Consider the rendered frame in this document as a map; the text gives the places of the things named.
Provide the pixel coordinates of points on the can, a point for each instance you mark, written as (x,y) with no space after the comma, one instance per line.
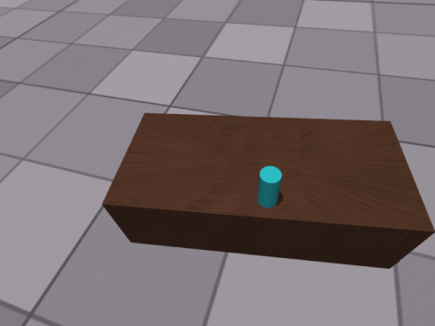
(269,184)

